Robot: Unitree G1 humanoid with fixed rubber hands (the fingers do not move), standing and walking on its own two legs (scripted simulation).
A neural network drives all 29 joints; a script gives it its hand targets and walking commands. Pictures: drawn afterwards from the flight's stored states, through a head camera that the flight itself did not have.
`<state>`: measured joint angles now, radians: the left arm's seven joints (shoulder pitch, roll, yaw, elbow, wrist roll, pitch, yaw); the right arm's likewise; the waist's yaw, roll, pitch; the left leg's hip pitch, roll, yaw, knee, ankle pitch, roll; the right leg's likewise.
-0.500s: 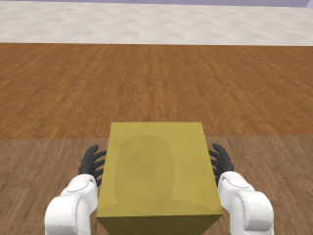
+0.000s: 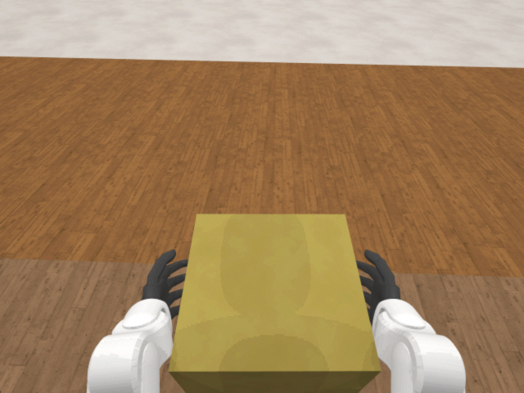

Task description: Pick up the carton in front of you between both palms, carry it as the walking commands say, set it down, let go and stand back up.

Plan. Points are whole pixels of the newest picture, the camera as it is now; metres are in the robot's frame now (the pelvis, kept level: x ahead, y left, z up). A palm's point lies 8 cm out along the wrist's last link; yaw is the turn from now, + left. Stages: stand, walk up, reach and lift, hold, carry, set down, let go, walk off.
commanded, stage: carry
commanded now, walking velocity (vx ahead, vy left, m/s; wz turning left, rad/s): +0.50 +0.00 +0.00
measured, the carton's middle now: (270, 318) +0.24 +0.00 +0.01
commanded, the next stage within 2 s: none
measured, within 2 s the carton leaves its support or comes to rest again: neither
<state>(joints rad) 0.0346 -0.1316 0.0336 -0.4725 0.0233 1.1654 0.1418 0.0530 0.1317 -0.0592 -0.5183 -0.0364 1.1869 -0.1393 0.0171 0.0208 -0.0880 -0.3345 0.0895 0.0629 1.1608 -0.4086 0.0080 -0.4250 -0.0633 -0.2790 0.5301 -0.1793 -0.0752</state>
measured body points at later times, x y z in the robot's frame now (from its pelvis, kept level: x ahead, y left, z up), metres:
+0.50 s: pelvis +0.34 +0.03 +0.01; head +0.34 +0.05 +0.46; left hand +0.60 +0.16 +0.09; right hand +0.56 -0.14 +0.10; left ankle +0.38 +0.11 -0.73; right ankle +0.21 -0.08 -0.63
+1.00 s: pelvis +0.65 -0.05 +0.00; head +0.69 -0.06 +0.45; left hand +0.96 +0.11 +0.08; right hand +0.97 -0.20 +0.07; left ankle +0.57 +0.08 -0.64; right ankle +0.71 -0.11 -0.73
